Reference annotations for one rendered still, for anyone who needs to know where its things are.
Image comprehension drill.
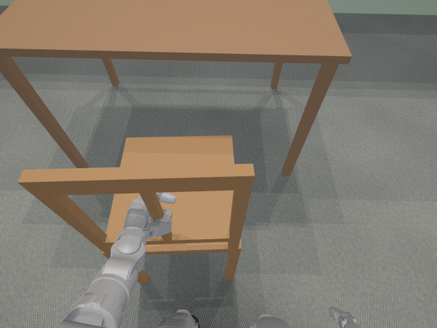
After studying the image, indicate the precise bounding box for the table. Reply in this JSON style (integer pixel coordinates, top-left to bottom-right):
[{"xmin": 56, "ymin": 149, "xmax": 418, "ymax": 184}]
[{"xmin": 0, "ymin": 0, "xmax": 352, "ymax": 176}]

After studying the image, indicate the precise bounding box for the left robot thigh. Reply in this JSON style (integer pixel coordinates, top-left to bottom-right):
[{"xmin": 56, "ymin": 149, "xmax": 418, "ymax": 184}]
[{"xmin": 156, "ymin": 312, "xmax": 198, "ymax": 328}]

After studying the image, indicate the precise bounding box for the left robot shin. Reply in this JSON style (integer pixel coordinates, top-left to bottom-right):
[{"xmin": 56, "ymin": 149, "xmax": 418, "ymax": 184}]
[{"xmin": 177, "ymin": 310, "xmax": 192, "ymax": 317}]

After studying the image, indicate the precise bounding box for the chair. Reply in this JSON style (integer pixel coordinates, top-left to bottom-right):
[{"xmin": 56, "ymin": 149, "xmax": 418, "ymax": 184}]
[{"xmin": 18, "ymin": 135, "xmax": 255, "ymax": 284}]

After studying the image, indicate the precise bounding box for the right robot hand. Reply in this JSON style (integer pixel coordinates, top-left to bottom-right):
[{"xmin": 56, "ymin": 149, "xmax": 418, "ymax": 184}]
[{"xmin": 329, "ymin": 307, "xmax": 362, "ymax": 328}]

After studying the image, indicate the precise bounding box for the left robot hand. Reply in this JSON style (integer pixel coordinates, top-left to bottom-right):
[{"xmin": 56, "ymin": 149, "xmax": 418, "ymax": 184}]
[{"xmin": 124, "ymin": 192, "xmax": 176, "ymax": 239}]

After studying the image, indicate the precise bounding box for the robot left forearm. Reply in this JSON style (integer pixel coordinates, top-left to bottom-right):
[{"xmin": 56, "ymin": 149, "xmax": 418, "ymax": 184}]
[{"xmin": 53, "ymin": 228, "xmax": 146, "ymax": 328}]

